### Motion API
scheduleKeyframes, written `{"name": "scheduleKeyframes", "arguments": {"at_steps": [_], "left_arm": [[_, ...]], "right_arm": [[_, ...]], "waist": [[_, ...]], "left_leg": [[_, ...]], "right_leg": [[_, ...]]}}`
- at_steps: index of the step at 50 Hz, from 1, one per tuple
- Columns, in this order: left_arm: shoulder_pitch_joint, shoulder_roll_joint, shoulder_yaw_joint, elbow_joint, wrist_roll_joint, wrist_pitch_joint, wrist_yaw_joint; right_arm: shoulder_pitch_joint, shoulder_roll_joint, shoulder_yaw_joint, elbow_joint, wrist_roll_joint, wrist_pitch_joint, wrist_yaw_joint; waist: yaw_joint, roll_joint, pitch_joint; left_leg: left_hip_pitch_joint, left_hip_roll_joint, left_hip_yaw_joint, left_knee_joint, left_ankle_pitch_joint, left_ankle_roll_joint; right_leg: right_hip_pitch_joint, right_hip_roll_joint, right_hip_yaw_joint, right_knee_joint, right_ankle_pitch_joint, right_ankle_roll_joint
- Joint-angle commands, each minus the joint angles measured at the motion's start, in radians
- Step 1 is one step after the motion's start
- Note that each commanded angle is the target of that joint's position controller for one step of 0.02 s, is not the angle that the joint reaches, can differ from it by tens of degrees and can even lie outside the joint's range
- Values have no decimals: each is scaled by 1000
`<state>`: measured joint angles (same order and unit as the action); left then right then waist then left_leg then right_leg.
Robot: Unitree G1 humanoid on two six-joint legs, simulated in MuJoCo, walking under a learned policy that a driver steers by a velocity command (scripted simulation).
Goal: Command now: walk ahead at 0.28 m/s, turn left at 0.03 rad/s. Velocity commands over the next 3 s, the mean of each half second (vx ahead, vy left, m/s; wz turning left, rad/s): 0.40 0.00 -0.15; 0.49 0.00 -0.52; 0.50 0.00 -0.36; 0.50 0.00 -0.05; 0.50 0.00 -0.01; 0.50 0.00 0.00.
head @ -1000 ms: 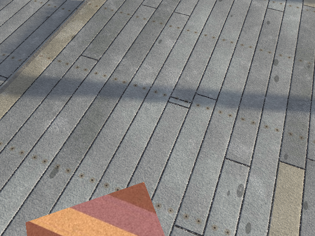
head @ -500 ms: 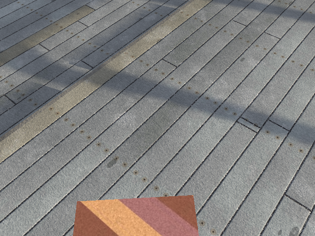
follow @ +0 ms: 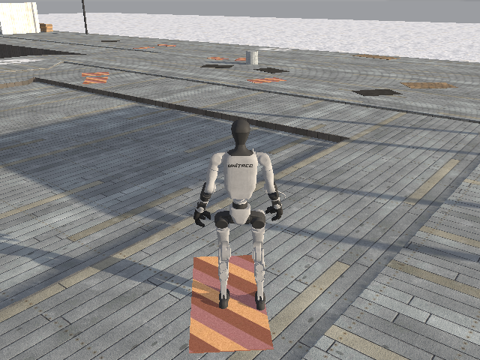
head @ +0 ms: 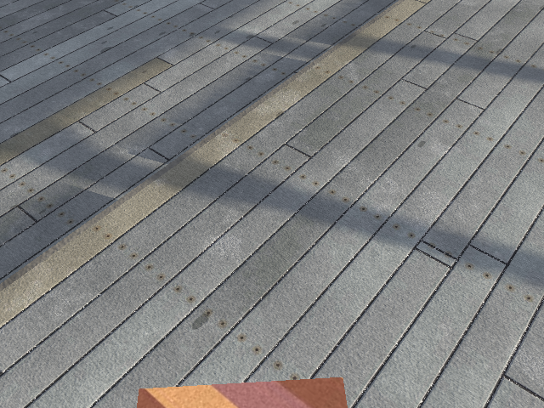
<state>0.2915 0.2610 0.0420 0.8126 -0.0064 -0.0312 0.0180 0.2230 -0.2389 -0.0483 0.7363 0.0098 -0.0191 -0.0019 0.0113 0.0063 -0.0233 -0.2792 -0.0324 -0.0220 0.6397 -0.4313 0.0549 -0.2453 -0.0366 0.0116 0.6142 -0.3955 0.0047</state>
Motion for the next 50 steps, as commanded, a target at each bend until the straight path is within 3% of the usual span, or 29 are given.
{"name": "scheduleKeyframes", "arguments": {"at_steps": [1, 4, 5, 6, 7, 8, 9, 11, 13, 15, 16, 18, 20, 21, 22, 24, 25, 26, 27, 28, 29, 30, 31, 34, 36, 40, 45, 48, 50], "left_arm": [[-5, 137, 30, -70, -11, -38, 0], [-27, 139, 27, -99, -21, -47, -14], [-59, 123, 21, -119, -23, -51, -17], [-95, 98, 15, -152, -21, -62, -20], [-132, 91, 12, -182, -14, -81, -20], [-178, 109, 14, -203, -13, -91, -18], [-189, 124, 23, -212, -34, -91, -21], [-212, 75, 4, -225, -37, -82, -37], [-212, 49, -4, -229, -31, -70, -57], [-215, 23, -18, -230, -17, -62, -79], [-228, 17, -22, -234, -13, -61, -84], [-255, 41, -16, -245, -16, -52, -83], [-266, 79, -2, -260, -20, -42, -76], [-257, 99, 8, -264, -17, -39, -73], [-213, 122, 22, -258, -13, -35, -70], [51, 192, 70, -188, -19, -19, -57], [180, 290, 93, -168, -22, -7, -38], [136, 338, 82, -191, -12, -19, -52], [106, 240, 66, -209, -14, -29, -57], [61, 211, 56, -204, -8, -38, -57], [4, 205, 53, -213, -3, -42, -57], [-45, 192, 50, -223, 10, -44, -57], [-74, 174, 45, -237, 22, -46, -55], [-70, 157, 42, -227, 5, -57, -45], [-29, 170, 45, -208, 2, -57, -33], [49, 186, 50, -172, -10, -43, -11], [130, 185, 54, -127, -22, -23, 2], [139, 181, 55, -115, -23, -4, 7], [117, 186, 59, -116, -21, 5, 10]], "right_arm": [[-61, -68, -22, -82, 10, -59, 12], [-4, -72, -26, -69, 14, -86, 26], [43, -92, -31, -53, 13, -92, 28], [115, -145, -48, -28, 17, -95, 30], [227, -220, -73, -3, 16, -92, 36], [320, -229, -75, 7, 7, -91, 39], [327, -204, -63, 18, 1, -90, 36], [301, -163, -45, 18, 0, -76, 24], [214, -117, -25, 8, -4, -56, 10], [129, -129, -23, -9, -4, -50, -5], [110, -157, -30, -11, -2, -55, -10], [142, -218, -47, 6, 4, -70, -11], [152, -232, -54, 23, 16, -72, -6], [150, -235, -57, 27, 17, -69, -4], [146, -241, -60, 27, 13, -63, -5], [157, -221, -53, 15, -6, -49, -16], [183, -143, -26, -18, -40, -53, -20], [309, -52, 6, -52, -22, -81, -4], [176, -174, -18, -52, 13, -103, 5], [78, -209, -27, -79, 34, -112, 8], [45, -194, -20, -84, 15, -117, -2], [41, -188, -25, -84, -5, -114, -11], [61, -188, -28, -83, -10, -103, -12], [64, -168, -28, -78, -28, -73, -19], [-12, -156, -25, -102, -33, -66, -24], [-157, -132, -18, -132, -30, -82, -18], [-314, -118, -10, -169, -15, -108, 11], [-338, -133, -16, -179, -9, -123, 28], [-289, -154, -28, -169, -2, -129, 29]], "waist": [[-1, -94, 113], [-32, -122, 106], [-52, -85, 95], [-65, 45, 72], [-107, 212, 32], [-158, 264, 30], [-131, 161, 64], [-105, 53, 88], [-65, 73, 116], [-46, 78, 115], [-45, 86, 103], [-57, 94, 88], [-49, 94, 100], [-35, 95, 89], [-5, 97, 51], [121, 62, -94], [135, -163, -186], [19, -362, -353], [82, -191, -269], [75, -117, -120], [37, -10, -64], [-1, -5, -29], [-34, -44, -28], [-49, -57, -4], [-25, -41, 33], [34, -62, 33], [92, -77, 54], [88, -98, 46], [55, -138, 34]], "left_leg": [[-119, 33, -41, -69, -143, 54], [-72, 29, -30, -70, -50, 73], [-6, 46, -72, -121, -21, 92], [112, 99, -188, -186, 65, 128], [326, 219, -422, -270, 195, 205], [465, 352, -637, -350, 338, 297], [523, 394, -640, -324, 365, 305], [533, 381, -488, -335, 405, 249], [393, 322, -317, -423, 406, 179], [219, 233, -125, -477, 403, 128], [143, 199, -51, -496, 395, 105], [118, 224, -14, -532, 390, 97], [198, 265, 12, -499, 475, 81], [241, 275, 33, -446, 616, 68], [271, 274, 61, -358, 780, 50], [159, 214, 134, 28, 928, -1], [-75, 137, 152, 416, 447, -49], [-371, -31, -24, 706, -155, -80], [-470, 19, -117, 787, -84, -63], [-511, 61, -91, 748, 19, -39], [-459, 107, -86, 676, 101, -31], [-397, 138, -87, 603, 147, -29], [-340, 157, -98, 573, 180, -28], [-332, 155, -76, 485, 229, -66], [-394, 147, -72, 380, 316, -94], [-417, 107, -77, 125, 514, -122], [-383, 53, -72, -80, 532, -111], [-320, 18, -75, -167, 466, -93], [-211, 5, -66, -189, 379, -72]], "right_leg": [[-64, -120, 216, -234, -318, -139], [-60, -143, 254, -218, -173, -161], [-91, -103, 189, -144, -42, -139], [-173, -13, 57, 23, 95, -91], [-365, 63, -51, 280, 212, -35], [-597, 73, 9, 495, -137, -23], [-746, 27, 49, 624, -207, -43], [-858, -41, 48, 661, -117, -70], [-757, -89, 40, 530, 9, -56], [-551, -74, -12, 334, 202, -29], [-423, -56, -37, 225, 292, -22], [-282, -20, -58, 113, 377, -21], [-274, -6, -48, 43, 369, -51], [-253, 13, -59, 21, 349, -74], [-188, 41, -81, 10, 333, -97], [166, 108, -99, 15, 293, -145], [408, -87, 219, -12, 277, -205], [607, -288, 837, -281, -111, -378], [530, -282, 875, -394, -261, -329], [389, -258, 725, -390, -214, -287], [241, -220, 613, -379, -77, -267], [119, -174, 513, -377, 45, -259], [49, -138, 458, -398, 88, -255], [-38, -106, 373, -436, 177, -283], [-43, -95, 344, -446, 217, -285], [27, -68, 314, -410, 273, -241], [121, -70, 365, -347, 272, -222], [189, -79, 424, -273, 339, -214], [188, -87, 460, -222, 420, -199]]}}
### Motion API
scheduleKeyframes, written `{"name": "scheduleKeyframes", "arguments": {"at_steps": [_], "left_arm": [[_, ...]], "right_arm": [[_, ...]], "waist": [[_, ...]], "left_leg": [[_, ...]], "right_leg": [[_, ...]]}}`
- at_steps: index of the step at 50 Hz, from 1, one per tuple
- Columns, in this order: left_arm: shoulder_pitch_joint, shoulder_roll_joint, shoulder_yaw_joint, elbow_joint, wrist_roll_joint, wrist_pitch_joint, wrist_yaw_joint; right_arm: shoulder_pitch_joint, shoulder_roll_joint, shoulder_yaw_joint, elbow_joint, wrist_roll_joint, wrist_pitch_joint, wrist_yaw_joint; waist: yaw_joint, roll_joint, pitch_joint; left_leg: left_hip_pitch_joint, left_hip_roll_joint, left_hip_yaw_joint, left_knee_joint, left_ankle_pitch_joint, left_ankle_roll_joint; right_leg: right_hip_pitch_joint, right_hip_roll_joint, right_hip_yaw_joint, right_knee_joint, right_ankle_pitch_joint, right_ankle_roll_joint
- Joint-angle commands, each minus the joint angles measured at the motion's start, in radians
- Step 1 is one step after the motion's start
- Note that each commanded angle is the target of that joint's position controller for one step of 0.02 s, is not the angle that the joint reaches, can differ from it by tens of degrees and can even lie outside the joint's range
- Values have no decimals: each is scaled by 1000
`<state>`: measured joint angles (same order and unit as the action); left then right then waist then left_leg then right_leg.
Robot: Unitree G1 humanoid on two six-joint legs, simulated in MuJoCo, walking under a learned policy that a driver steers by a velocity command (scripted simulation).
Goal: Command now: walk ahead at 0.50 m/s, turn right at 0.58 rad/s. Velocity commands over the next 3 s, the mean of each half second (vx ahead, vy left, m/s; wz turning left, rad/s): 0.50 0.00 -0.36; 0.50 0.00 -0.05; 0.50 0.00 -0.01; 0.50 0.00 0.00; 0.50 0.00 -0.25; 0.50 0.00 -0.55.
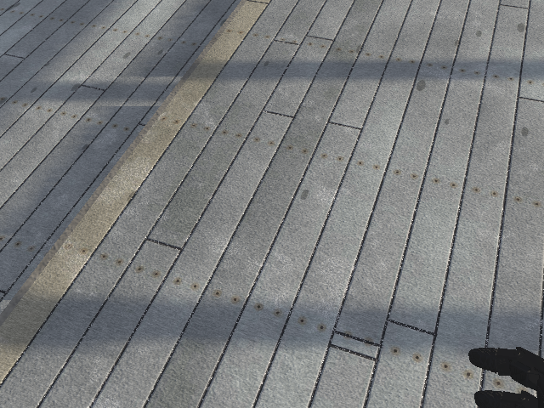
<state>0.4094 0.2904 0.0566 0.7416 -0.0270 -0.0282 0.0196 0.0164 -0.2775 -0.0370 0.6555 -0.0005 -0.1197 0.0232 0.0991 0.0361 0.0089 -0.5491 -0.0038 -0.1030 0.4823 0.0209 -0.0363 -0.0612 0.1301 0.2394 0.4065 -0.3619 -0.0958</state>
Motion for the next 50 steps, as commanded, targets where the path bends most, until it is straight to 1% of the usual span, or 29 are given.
{"name": "scheduleKeyframes", "arguments": {"at_steps": [1, 2, 3, 4, 5, 6, 7, 8, 9, 11, 13, 17, 20, 23, 25, 26, 27, 28, 29, 30, 31, 32, 33, 34, 37, 40, 44, 47, 50], "left_arm": [[-21, 150, 43, -52, 0, 5, 7], [-46, 122, 33, -65, 4, 2, 1], [-56, 69, 13, -92, 23, -4, -4], [102, 8, -8, -108, -2, -14, -5], [99, 116, 9, -84, -17, -17, -1], [-21, 172, 25, -94, -12, -12, -2], [-87, 160, 26, -108, 2, -11, -1], [-130, 139, 26, -123, 14, -15, -5], [-128, 114, 24, -127, 9, -15, -12], [-108, 66, 14, -122, 2, -11, -19], [-149, 44, 5, -135, 12, -10, -22], [-273, 24, -15, -159, 21, -33, -40], [-380, 26, -18, -186, 12, -46, -53], [-436, 52, -9, -215, 6, -49, -62], [-389, 81, 5, -210, 11, -50, -63], [-286, 108, 23, -180, 16, -49, -58], [-135, 156, 48, -138, 20, -45, -48], [27, 243, 68, -115, 37, -36, -33], [38, 271, 67, -109, 31, -34, -38], [9, 179, 43, -110, 20, -37, -42], [-53, 152, 32, -112, 15, -40, -43], [-113, 131, 26, -114, 20, -43, -46], [-153, 109, 20, -116, 28, -47, -50], [-175, 93, 16, -116, 35, -52, -52], [-176, 104, 23, -87, 26, -74, -51], [-139, 123, 29, -53, 26, -74, -38], [-77, 154, 35, -13, 17, -64, -26], [-19, 167, 38, 27, 10, -53, -24], [-3, 177, 44, 54, 5, -37, -17]], "right_arm": [[-7, -135, -51, -71, 9, -31, -2], [111, -168, -68, -51, 2, -36, -10], [287, -229, -84, -39, -13, -33, -22], [367, -280, -97, 4, -19, -19, -18], [351, -181, -79, -8, 7, -10, -14], [305, -119, -62, -19, 7, -1, -20], [262, -107, -54, -16, -3, 6, -20], [241, -94, -48, -3, -8, 9, -17], [232, -82, -41, 6, -16, 6, -15], [231, -78, -41, 30, -8, -2, -9], [234, -106, -49, 53, 2, -7, -6], [248, -149, -56, 86, 16, 4, -9], [314, -176, -57, 121, 26, 16, -10], [356, -194, -59, 153, 34, 32, -11], [353, -211, -62, 164, 36, 45, -16], [343, -211, -60, 165, 37, 51, -20], [347, -188, -48, 160, 29, 51, -24], [366, -114, -20, 122, 1, 42, -26], [455, -49, 3, 119, 5, 22, -20], [378, -155, -25, 120, 29, 12, -13], [301, -172, -30, 95, 41, 7, -10], [264, -156, -28, 94, 29, 6, -15], [260, -148, -31, 93, 15, 12, -17], [282, -133, -30, 100, 13, 22, -15], [280, -90, -23, 101, 7, 49, -19], [173, -78, -18, 69, -1, 50, -19], [33, -55, -5, 36, 8, 35, -1], [-50, -64, -4, 4, 15, 28, 15], [-70, -82, -8, -17, 14, 22, 30]], "waist": [[-74, -182, -28], [-140, -167, -112], [-212, -71, -278], [-142, 273, -397], [-161, 197, -329], [-190, 91, -185], [-177, 15, -93], [-159, 10, -26], [-132, 34, -6], [-107, 68, 0], [-100, 55, 15], [-133, 29, 22], [-174, 30, 34], [-171, 46, 48], [-125, 58, 16], [-61, 50, -47], [7, 34, -145], [45, -126, -297], [-10, -324, -409], [15, -215, -307], [-3, -179, -170], [-34, -107, -107], [-66, -106, -63], [-96, -118, -57], [-123, -113, -29], [-99, -87, 14], [-45, -84, 46], [-18, -82, 68], [-32, -94, 64]], "left_leg": [[170, -30, 33, -63, -85, 43], [372, 17, 16, -83, -54, 88], [675, 196, -149, -33, -94, 164], [1002, 423, -601, -81, -238, 334], [950, 437, -674, -133, -430, 312], [816, 384, -500, -155, -413, 261], [677, 330, -376, -181, -296, 234], [574, 287, -298, -210, -202, 228], [505, 252, -231, -241, -153, 220], [446, 228, -157, -284, -90, 237], [424, 235, -104, -315, -5, 260], [424, 204, 8, -334, 74, 243], [446, 209, 37, -328, 55, 225], [536, 255, 24, -295, 84, 206], [573, 260, 41, -211, 257, 183], [554, 229, 82, -84, 401, 161], [455, 182, 121, 106, 397, 129], [170, 101, 169, 463, 52, 76], [-91, -32, 66, 711, -604, 48], [-201, 28, -3, 800, -586, 54], [-236, 71, 28, 782, -490, 63], [-202, 106, 44, 734, -407, 60], [-157, 130, 43, 686, -354, 52], [-99, 146, 35, 666, -318, 46], [-78, 150, 46, 590, -248, 19], [-131, 150, 47, 419, -91, 3], [-77, 108, 80, 178, 85, 12], [-89, 89, 81, 94, 74, 31], [-88, 74, 80, 37, -28, 69]], "right_leg": [[-10, -237, 231, 37, 466, -83], [-58, -189, 188, 175, 527, -49], [-207, -133, 103, 453, 376, -9], [-586, 10, -17, 755, -218, 61], [-706, -89, -17, 884, -209, 75], [-733, -125, -42, 911, -110, 86], [-704, -154, -77, 885, -33, 93], [-688, -173, -82, 838, 10, 95], [-644, -192, -87, 806, 33, 92], [-606, -200, -115, 743, 37, 92], [-623, -209, -131, 646, 66, 101], [-581, -224, -190, 382, 288, 98], [-519, -199, -226, 241, 374, 91], [-511, -183, -228, 164, 314, 59], [-408, -151, -254, 117, 260, 26], [-248, -122, -281, 79, 279, 0], [-13, -138, -262, 91, 299, -31], [321, -376, 46, 108, 295, -121], [471, -533, 467, -37, 129, -243], [402, -497, 428, -77, 31, -209], [267, -459, 275, -97, 87, -175], [141, -413, 181, -120, 175, -156], [42, -383, 116, -150, 270, -149], [-23, -362, 75, -183, 312, -148], [-103, -347, -15, -250, 395, -168], [-95, -328, -83, -276, 423, -154], [-79, -307, -149, -283, 379, -118], [5, -345, -138, -255, 368, -114], [109, -386, -123, -190, 449, -92]]}}
Over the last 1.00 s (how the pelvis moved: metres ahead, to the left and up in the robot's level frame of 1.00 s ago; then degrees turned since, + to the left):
0.46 -0.12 0.01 -23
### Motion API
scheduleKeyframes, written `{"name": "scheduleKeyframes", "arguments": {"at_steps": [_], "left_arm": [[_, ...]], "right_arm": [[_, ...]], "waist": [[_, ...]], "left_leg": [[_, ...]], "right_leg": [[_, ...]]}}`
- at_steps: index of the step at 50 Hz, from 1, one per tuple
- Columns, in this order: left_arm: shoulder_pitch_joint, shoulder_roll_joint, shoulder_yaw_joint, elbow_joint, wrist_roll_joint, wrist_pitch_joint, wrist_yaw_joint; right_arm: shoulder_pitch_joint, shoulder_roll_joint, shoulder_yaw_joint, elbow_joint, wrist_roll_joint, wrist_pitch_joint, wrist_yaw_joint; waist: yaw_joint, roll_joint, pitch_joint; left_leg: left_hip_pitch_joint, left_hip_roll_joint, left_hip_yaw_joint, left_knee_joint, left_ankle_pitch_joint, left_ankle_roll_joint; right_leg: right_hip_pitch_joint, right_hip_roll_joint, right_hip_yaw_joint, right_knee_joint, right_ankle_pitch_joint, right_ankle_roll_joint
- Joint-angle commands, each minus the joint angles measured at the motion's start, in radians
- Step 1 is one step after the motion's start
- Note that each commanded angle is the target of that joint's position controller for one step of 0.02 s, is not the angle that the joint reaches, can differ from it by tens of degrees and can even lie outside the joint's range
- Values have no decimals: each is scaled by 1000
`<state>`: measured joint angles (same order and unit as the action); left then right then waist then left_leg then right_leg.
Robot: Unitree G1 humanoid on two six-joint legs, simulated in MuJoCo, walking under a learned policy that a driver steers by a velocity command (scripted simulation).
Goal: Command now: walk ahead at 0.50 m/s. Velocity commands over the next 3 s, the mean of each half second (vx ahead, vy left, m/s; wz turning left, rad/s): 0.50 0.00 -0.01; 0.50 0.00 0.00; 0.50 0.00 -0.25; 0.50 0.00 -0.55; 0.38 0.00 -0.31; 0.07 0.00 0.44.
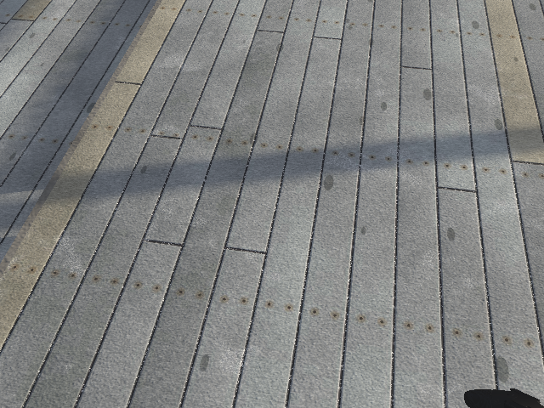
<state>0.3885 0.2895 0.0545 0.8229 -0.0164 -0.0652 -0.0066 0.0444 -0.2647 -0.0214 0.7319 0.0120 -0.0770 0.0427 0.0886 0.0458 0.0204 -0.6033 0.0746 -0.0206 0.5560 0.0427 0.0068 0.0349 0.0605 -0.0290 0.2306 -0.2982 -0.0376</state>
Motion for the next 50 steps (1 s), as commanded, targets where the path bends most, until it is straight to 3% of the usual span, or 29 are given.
{"name": "scheduleKeyframes", "arguments": {"at_steps": [1, 2, 3, 4, 5, 6, 7, 8, 9, 10, 11, 14, 17, 20, 25, 28, 29, 30, 31, 32, 33, 34, 35, 36, 37, 38, 41, 46, 50], "left_arm": [[14, 183, 48, -22, -5, 6, 12], [-1, 191, 49, -22, -4, 11, 14], [-15, 184, 45, -22, -2, 17, 16], [-12, 148, 28, -36, 11, 18, 20], [100, 46, -5, -65, 15, 0, 12], [79, 66, -4, -49, 9, -21, 8], [-4, 149, 19, -70, -20, -34, 0], [-74, 148, 18, -90, -26, -39, 0], [-114, 137, 18, -97, -12, -37, 3], [-106, 127, 24, -90, 2, -26, 7], [-73, 106, 21, -82, 3, -15, 7], [-87, 77, 16, -82, 10, 4, 14], [-191, 59, 10, -112, 16, -2, 11], [-297, 34, -1, -135, 11, -14, -2], [-424, 46, -3, -185, 0, -26, -29], [-387, 76, 7, -184, 2, -31, -39], [-313, 97, 19, -164, 5, -32, -36], [-165, 140, 43, -117, 8, -32, -28], [16, 211, 64, -82, 18, -28, -18], [59, 288, 79, -62, 17, -23, -19], [61, 182, 53, -67, 3, -21, -19], [-14, 146, 39, -77, 5, -23, -15], [-80, 130, 33, -87, 11, -22, -14], [-128, 105, 26, -90, 17, -23, -16], [-152, 81, 17, -93, 28, -27, -18], [-161, 89, 20, -89, 27, -31, -19], [-149, 112, 28, -61, 15, -45, -16], [-93, 139, 32, -18, 9, -34, 1], [-16, 154, 36, 31, -1, -21, 4]], "right_arm": [[-77, -105, -27, -90, 1, -22, 12], [-25, -123, -36, -78, 0, -24, 10], [96, -154, -56, -42, -3, -24, 3], [264, -210, -78, -1, -8, -22, -7], [374, -314, -103, 14, -25, -15, -14], [399, -240, -84, 24, -5, -10, -12], [331, -195, -67, 17, 1, -8, -13], [264, -170, -59, 4, -2, -6, -16], [209, -143, -51, 1, -9, -7, -13], [176, -111, -41, -3, -20, -13, -10], [160, -118, -43, -2, -24, -17, -9], [171, -137, -51, 22, -16, -33, -12], [212, -156, -55, 49, -11, -28, -26], [258, -174, -58, 73, -3, -20, -35], [339, -192, -64, 125, 7, 5, -41], [328, -209, -73, 136, 11, 20, -49], [306, -215, -74, 134, 11, 25, -51], [301, -195, -66, 130, 7, 30, -52], [309, -147, -44, 105, -16, 29, -55], [438, -23, -7, 91, -14, 5, -44], [381, -127, -29, 107, 7, -17, -37], [282, -178, -44, 75, 31, -31, -31], [225, -169, -42, 62, 28, -36, -34], [198, -160, -45, 58, 10, -34, -37], [216, -147, -48, 63, 2, -24, -37], [241, -126, -44, 68, 4, -14, -37], [208, -94, -38, 58, -6, 9, -43], [43, -66, -28, 14, -8, 2, -33], [-75, -67, -24, -24, 3, -7, -17]], "waist": [[-37, -114, 36], [-70, -128, 1], [-135, -119, -76], [-202, -83, -209], [-181, 138, -368], [-202, 202, -427], [-198, 128, -265], [-174, 61, -161], [-146, 16, -76], [-111, 23, -45], [-87, 61, -45], [-70, 31, -21], [-98, 8, 3], [-139, 6, 23], [-174, 9, 58], [-132, 30, 27], [-84, 36, -19], [-15, 18, -117], [47, -81, -272], [-22, -347, -385], [25, -256, -376], [19, -204, -221], [-8, -125, -143], [-35, -96, -80], [-69, -105, -64], [-88, -131, -63], [-102, -107, -22], [-53, -98, 20], [-10, -97, 47]], "left_leg": [[8, -17, 9, -47, -87, 39], [97, -45, 35, -61, -117, 57], [271, -77, 67, -86, -105, 84], [551, -1, -5, -42, -60, 131], [963, 259, -445, -67, -194, 289], [1018, 314, -713, -221, -329, 329], [901, 289, -593, -250, -413, 279], [756, 250, -465, -270, -385, 246], [615, 209, -373, -307, -306, 232], [524, 169, -303, -342, -234, 212], [465, 162, -275, -370, -187, 223], [412, 142, -176, -420, -54, 242], [444, 119, -100, -432, 28, 223], [460, 96, -47, -439, 1, 196], [612, 164, -71, -385, -2, 189], [684, 190, -79, -297, 157, 163], [680, 169, -57, -207, 315, 147], [628, 116, -17, -32, 400, 120], [430, 57, 26, 268, 165, 84], [13, -137, 26, 612, -511, 17], [-111, -100, -102, 732, -627, 24], [-175, -48, -88, 745, -547, 38], [-150, 2, -60, 701, -456, 38], [-116, 31, -51, 637, -398, 30], [-55, 55, -58, 605, -354, 28], [-12, 60, -56, 578, -340, 17], [-27, 71, -38, 463, -275, -14], [-20, 43, -7, 148, 8, -24], [-13, 13, 6, 16, 51, -11]], "right_leg": [[34, -320, 145, 18, 452, -140], [41, -308, 133, 83, 597, -126], [17, -264, 95, 227, 739, -103], [-119, -215, 56, 456, 647, -69], [-534, -62, 5, 857, 232, 13], [-696, -5, 132, 1014, -272, 20], [-795, -68, 157, 1080, -235, 7], [-797, -122, 122, 1047, -146, -2], [-770, -156, 101, 978, -76, 3], [-708, -187, 108, 925, -18, 3], [-653, -195, 107, 905, 11, 14], [-655, -205, 93, 819, 86, 45], [-700, -203, 83, 634, 253, 59], [-655, -171, 52, 444, 389, 54], [-685, -143, 53, 308, 352, 26], [-606, -116, 37, 269, 238, -14], [-488, -85, 7, 246, 226, -35], [-271, -67, -12, 236, 249, -65], [41, -230, 168, 281, 293, -129], [371, -447, 645, 180, 95, -299], [364, -443, 739, 94, -56, -290], [240, -410, 592, 72, -33, -244], [105, -369, 481, 50, 59, -218], [-13, -336, 404, 21, 158, -208], [-87, -308, 350, -13, 217, -197], [-133, -306, 325, -39, 253, -209], [-195, -287, 229, -95, 327, -219], [-187, -235, 105, -121, 342, -173], [-97, -269, 101, -98, 312, -164]]}}
Over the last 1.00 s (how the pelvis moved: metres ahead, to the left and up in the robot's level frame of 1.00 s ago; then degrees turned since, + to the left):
0.53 -0.08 0.00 -10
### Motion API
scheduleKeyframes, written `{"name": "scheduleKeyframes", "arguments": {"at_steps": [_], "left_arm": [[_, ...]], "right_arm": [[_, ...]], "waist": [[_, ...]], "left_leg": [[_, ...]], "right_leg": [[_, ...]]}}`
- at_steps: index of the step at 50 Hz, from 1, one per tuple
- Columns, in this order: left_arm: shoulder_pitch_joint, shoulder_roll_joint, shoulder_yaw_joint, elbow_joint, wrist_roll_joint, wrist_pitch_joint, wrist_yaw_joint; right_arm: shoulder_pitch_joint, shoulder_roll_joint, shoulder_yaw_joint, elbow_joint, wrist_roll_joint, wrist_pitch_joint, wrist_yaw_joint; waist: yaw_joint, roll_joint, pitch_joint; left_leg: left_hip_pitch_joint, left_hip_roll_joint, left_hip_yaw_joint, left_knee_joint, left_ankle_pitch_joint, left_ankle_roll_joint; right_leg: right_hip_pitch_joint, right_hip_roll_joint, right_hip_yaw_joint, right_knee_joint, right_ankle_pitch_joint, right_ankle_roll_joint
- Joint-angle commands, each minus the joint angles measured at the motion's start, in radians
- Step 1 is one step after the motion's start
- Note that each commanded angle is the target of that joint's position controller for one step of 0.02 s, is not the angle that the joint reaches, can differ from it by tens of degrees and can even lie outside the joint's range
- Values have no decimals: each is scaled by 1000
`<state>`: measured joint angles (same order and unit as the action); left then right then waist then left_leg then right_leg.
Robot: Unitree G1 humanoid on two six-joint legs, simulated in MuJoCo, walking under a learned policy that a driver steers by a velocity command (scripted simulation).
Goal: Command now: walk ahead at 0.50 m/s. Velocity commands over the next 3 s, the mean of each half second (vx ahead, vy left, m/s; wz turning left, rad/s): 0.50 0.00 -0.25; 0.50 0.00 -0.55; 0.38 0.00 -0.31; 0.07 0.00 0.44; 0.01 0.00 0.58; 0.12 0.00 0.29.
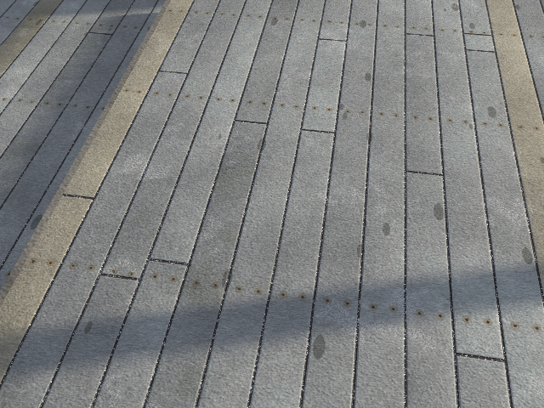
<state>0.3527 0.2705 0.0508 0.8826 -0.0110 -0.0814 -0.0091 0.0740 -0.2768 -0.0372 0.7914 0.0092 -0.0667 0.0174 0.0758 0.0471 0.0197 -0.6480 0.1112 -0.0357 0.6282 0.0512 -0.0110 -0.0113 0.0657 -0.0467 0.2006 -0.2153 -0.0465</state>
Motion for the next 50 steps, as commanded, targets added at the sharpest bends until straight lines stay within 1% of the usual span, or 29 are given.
{"name": "scheduleKeyframes", "arguments": {"at_steps": [1, 3, 5, 6, 7, 8, 9, 10, 11, 12, 13, 14, 16, 18, 24, 29, 32, 33, 34, 35, 36, 37, 38, 39, 40, 41, 44, 47, 50], "left_arm": [[30, 174, 41, -18, -8, 1, 8], [33, 183, 46, -3, -11, 12, 13], [14, 196, 50, 2, -11, 22, 18], [0, 193, 48, 2, -12, 28, 19], [1, 163, 35, -5, -4, 30, 20], [75, 72, 4, -36, 9, 19, 14], [123, 31, -11, -20, 0, 0, 11], [36, 144, 21, -26, -30, -10, 7], [-33, 164, 29, -49, -41, -14, 8], [-64, 155, 32, -51, -32, -10, 15], [-57, 138, 38, -45, -23, 2, 19], [-29, 114, 37, -37, -23, 16, 19], [-18, 75, 34, -33, -24, 38, 20], [-54, 69, 37, -50, -21, 49, 23], [-223, 38, 24, -112, -8, 37, -10], [-350, 32, 16, -192, -10, 38, -42], [-297, 74, 38, -211, -12, 45, -53], [-214, 104, 55, -197, -15, 48, -52], [-67, 152, 83, -163, -17, 49, -44], [91, 235, 118, -124, -16, 59, -21], [34, 328, 131, -150, -26, 56, -10], [62, 259, 102, -169, -9, 41, -17], [40, 195, 86, -163, 0, 27, -17], [-24, 163, 77, -165, -5, 15, -21], [-88, 125, 65, -177, -8, 10, -19], [-124, 108, 56, -194, 1, 10, -14], [-123, 145, 64, -200, -2, 7, 2], [-84, 178, 73, -191, -7, 13, 21], [-44, 179, 74, -180, -9, 23, 25]], "right_arm": [[-124, -60, -9, -94, 7, -19, 14], [-135, -75, -13, -107, 7, -24, 24], [-75, -101, -24, -94, 5, -28, 28], [21, -126, -40, -67, 1, -30, 23], [187, -178, -66, -21, -4, -30, 13], [329, -277, -90, -2, -26, -28, 3], [367, -251, -84, 12, -15, -21, 7], [325, -174, -61, 8, -7, -21, 4], [248, -146, -52, -3, -5, -23, 1], [180, -113, -43, -8, -8, -26, 1], [137, -85, -36, -9, -16, -33, 3], [114, -78, -35, -3, -24, -40, 3], [104, -76, -39, 12, -27, -53, 3], [113, -94, -46, 29, -30, -57, -4], [159, -134, -56, 60, -22, -42, -31], [238, -161, -69, 96, -1, -3, -37], [209, -198, -81, 85, 9, 20, -46], [196, -209, -84, 80, 10, 28, -50], [171, -212, -83, 72, 15, 33, -52], [176, -185, -71, 55, 0, 25, -53], [237, -39, -28, -5, -27, -7, -39], [178, -103, -33, -18, 9, -58, -18], [81, -137, -41, -48, 45, -82, -6], [75, -126, -39, -48, 36, -91, -9], [71, -137, -47, -33, 5, -87, -18], [88, -139, -53, -28, -8, -74, -19], [95, -114, -51, -39, -22, -43, -19], [-23, -77, -36, -77, -24, -34, -20], [-115, -64, -28, -107, -11, -39, -10]], "waist": [[4, -100, 53], [-9, -108, 52], [-51, -127, 14], [-108, -123, -41], [-179, -97, -154], [-188, 77, -326], [-182, 223, -420], [-199, 123, -286], [-175, 88, -162], [-144, 48, -93], [-113, 55, -44], [-87, 80, -37], [-68, 57, -15], [-66, 31, 8], [-117, -7, 53], [-151, -19, 90], [-88, 33, 19], [-36, 47, -31], [49, 32, -106], [112, -66, -195], [-12, -331, -261], [43, -202, -379], [54, -148, -254], [-1, -60, -143], [-36, -40, -108], [-66, -43, -76], [-95, -62, -49], [-57, -82, -15], [-13, -120, -8]], "left_leg": [[19, -26, 16, -78, 21, 16], [19, -33, 12, -112, -46, 42], [121, -63, 40, -133, -118, 70], [276, -94, 66, -162, -118, 91], [535, -67, 41, -142, -92, 125], [945, 189, -297, -128, -137, 241], [1068, 306, -633, -274, -320, 315], [963, 275, -555, -314, -433, 265], [819, 249, -417, -346, -413, 225], [691, 210, -319, -386, -353, 203], [595, 174, -230, -429, -296, 185], [532, 160, -176, -459, -248, 182], [486, 145, -77, -494, -138, 188], [492, 141, -1, -507, -53, 189], [560, 122, 165, -532, 24, 166], [755, 180, 218, -456, 171, 158], [802, 184, 258, -280, 612, 128], [790, 175, 268, -149, 726, 116], [712, 143, 286, 48, 701, 88], [475, 95, 285, 347, 398, 42], [3, -150, 207, 741, -546, -32], [-117, -150, -52, 834, -629, -6], [-176, -93, -64, 799, -552, 25], [-144, -43, -60, 675, -471, 35], [-75, -9, -56, 576, -430, 30], [-11, 5, -54, 536, -392, 21], [54, 3, -31, 392, -346, -33], [72, -35, -10, 157, -148, -63], [155, -85, -2, -31, 27, -63]], "right_leg": [[-12, -291, 125, -51, 239, -150], [56, -322, 136, -8, 291, -136], [90, -326, 131, 72, 457, -115], [64, -292, 113, 191, 599, -96], [-42, -237, 83, 392, 579, -67], [-393, -119, 26, 771, 237, -3], [-617, -11, 124, 981, -378, 18], [-712, -68, 195, 1076, -352, 5], [-737, -118, 168, 1062, -253, -5], [-702, -157, 151, 1016, -170, -1], [-653, -184, 155, 971, -106, 3], [-593, -202, 159, 957, -67, 9], [-582, -209, 158, 937, -21, 20], [-639, -207, 171, 881, 58, 29], [-651, -187, 87, 559, 296, 31], [-714, -163, 21, 438, 207, -7], [-565, -81, -61, 433, 62, -59], [-454, -42, -81, 434, 19, -83], [-241, -4, -80, 364, 68, -120], [63, -89, 100, 317, 62, -176], [381, -352, 694, 203, -46, -379], [438, -413, 887, 85, -123, -412], [358, -375, 721, 83, -61, -351], [197, -322, 579, 85, 52, -303], [80, -282, 489, 79, 145, -270], [-12, -256, 442, 51, 210, -262], [-154, -231, 374, 17, 329, -270], [-227, -171, 300, 13, 286, -224], [-263, -144, 293, 27, 166, -178]]}}
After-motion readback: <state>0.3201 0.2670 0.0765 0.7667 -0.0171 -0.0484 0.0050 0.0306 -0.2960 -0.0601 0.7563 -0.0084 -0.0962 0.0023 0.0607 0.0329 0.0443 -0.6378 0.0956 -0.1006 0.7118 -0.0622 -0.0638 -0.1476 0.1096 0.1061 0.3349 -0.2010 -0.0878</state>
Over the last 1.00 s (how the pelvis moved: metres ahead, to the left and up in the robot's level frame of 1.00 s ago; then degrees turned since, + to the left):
0.55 -0.01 0.01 0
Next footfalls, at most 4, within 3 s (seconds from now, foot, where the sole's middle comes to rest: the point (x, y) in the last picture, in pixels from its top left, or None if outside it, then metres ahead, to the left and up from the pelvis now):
0.14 left None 0.26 0.15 -0.78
0.70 right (359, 396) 0.52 -0.12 -0.78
1.16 left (330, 274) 0.86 -0.05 -0.78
1.58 right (425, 290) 0.83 -0.31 -0.78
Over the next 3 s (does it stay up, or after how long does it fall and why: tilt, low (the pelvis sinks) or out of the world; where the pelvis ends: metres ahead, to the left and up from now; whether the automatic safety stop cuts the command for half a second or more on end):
stays up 0.87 -0.13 0.00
